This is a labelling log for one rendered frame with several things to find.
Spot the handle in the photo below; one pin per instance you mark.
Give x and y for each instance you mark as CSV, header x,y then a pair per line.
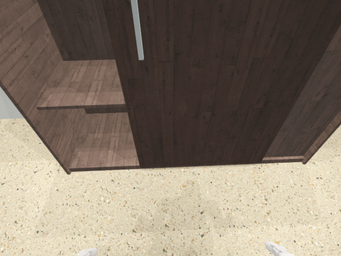
x,y
137,28

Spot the wardrobe door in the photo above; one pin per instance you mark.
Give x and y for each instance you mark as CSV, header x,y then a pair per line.
x,y
317,105
219,77

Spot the right robot hand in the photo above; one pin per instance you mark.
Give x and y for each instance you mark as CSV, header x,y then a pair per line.
x,y
277,249

